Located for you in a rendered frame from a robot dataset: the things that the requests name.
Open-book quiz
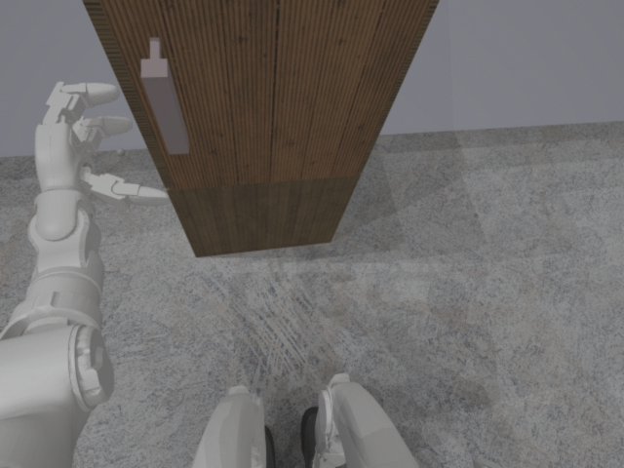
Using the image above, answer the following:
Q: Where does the robot left hand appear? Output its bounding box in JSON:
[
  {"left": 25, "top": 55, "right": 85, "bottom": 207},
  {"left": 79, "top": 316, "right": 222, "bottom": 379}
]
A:
[{"left": 35, "top": 82, "right": 171, "bottom": 210}]

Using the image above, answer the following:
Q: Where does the cupboard door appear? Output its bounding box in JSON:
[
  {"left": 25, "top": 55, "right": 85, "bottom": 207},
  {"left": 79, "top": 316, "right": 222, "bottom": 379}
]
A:
[{"left": 99, "top": 0, "right": 432, "bottom": 190}]

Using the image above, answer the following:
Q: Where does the robot right shin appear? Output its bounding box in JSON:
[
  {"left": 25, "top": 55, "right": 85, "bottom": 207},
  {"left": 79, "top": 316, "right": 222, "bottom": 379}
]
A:
[{"left": 312, "top": 373, "right": 350, "bottom": 468}]

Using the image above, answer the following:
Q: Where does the left robot upper arm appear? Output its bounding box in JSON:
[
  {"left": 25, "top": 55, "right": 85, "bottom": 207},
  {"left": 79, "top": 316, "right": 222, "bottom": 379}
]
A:
[{"left": 0, "top": 324, "right": 114, "bottom": 468}]

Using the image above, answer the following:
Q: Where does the robot left thigh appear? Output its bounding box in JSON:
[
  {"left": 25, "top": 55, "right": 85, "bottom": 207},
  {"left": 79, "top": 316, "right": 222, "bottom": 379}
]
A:
[{"left": 191, "top": 393, "right": 265, "bottom": 468}]

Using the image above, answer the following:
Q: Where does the handle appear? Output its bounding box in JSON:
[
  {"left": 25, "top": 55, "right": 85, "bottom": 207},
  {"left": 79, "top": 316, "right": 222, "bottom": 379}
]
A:
[{"left": 141, "top": 37, "right": 189, "bottom": 155}]

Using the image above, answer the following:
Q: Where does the left robot forearm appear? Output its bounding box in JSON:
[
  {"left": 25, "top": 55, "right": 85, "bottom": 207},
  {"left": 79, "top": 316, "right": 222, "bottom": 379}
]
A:
[{"left": 0, "top": 189, "right": 104, "bottom": 340}]

